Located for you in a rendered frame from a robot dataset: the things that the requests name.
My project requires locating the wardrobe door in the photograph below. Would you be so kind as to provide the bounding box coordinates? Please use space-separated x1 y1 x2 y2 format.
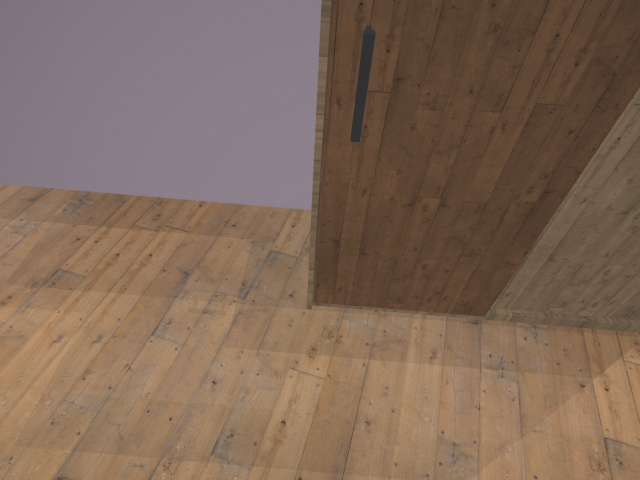
491 88 640 321
313 0 640 317

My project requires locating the handle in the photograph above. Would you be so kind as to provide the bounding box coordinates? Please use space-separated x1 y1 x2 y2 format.
351 25 376 142

